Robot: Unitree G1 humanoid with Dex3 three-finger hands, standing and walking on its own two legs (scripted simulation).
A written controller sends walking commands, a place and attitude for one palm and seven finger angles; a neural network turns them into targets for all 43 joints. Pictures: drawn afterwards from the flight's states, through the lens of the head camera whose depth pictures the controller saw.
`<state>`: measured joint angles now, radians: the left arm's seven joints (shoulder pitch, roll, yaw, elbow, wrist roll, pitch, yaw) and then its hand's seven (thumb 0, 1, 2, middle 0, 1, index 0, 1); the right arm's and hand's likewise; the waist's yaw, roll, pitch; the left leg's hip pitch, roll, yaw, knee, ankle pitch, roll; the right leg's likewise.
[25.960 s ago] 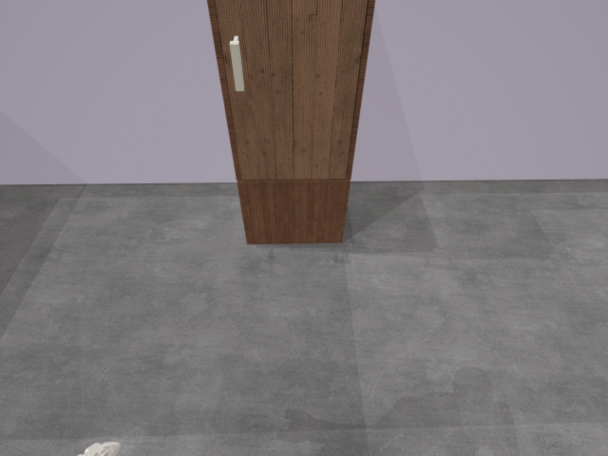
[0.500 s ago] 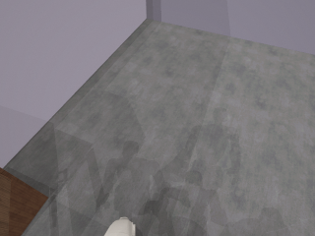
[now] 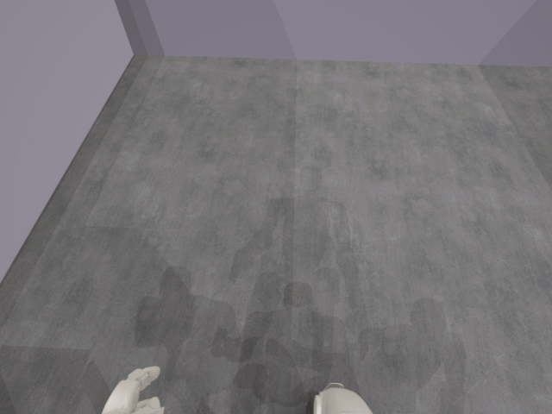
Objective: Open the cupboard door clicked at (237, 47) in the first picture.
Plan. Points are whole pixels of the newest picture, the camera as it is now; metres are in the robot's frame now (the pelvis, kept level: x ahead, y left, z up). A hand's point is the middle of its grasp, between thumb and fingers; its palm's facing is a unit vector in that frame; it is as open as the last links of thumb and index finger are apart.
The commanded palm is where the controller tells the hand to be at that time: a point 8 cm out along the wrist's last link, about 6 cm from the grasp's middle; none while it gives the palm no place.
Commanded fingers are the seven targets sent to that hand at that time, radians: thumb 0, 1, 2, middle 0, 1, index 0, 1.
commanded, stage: walk to a spot facing it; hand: left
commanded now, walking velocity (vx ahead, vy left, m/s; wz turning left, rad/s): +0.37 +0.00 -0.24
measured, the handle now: out of the picture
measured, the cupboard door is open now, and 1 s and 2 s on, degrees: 45 45 45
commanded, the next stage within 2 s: turn to face it in 0.74 s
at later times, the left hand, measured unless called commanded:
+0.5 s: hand (190, 389) +0.19 +0.15 -0.18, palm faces +0.05 -0.98 -0.17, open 7.3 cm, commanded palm none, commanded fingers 0.00 0.90 0.90 -0.20 -0.30 -0.20 -0.30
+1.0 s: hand (229, 205) +0.57 +0.11 -0.17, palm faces -0.14 -0.95 -0.27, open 7.3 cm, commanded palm none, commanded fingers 0.00 0.90 0.90 -0.20 -0.30 -0.20 -0.30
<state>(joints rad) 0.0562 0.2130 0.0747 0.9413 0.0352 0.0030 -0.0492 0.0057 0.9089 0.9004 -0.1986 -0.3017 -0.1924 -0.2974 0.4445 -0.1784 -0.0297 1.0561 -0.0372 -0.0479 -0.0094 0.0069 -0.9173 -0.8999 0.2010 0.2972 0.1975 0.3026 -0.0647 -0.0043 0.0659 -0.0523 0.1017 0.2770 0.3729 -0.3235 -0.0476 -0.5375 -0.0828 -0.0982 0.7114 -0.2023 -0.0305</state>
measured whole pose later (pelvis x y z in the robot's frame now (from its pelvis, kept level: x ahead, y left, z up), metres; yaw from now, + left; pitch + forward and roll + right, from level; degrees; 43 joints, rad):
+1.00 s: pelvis +0.45 -0.08 -0.01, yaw -7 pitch +0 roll +2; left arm 0.13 0.21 0.06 1.02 0.03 -0.06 -0.01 0.01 0.92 0.90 -0.20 -0.30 -0.20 -0.30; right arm 0.43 -0.16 -0.03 1.14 -0.01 -0.01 -0.01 0.01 -0.92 -0.90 0.20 0.30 0.20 0.30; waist -0.06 0.02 0.07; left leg -0.18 0.09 0.15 0.72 -0.50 -0.03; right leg -0.41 -0.08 -0.13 0.62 -0.23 -0.04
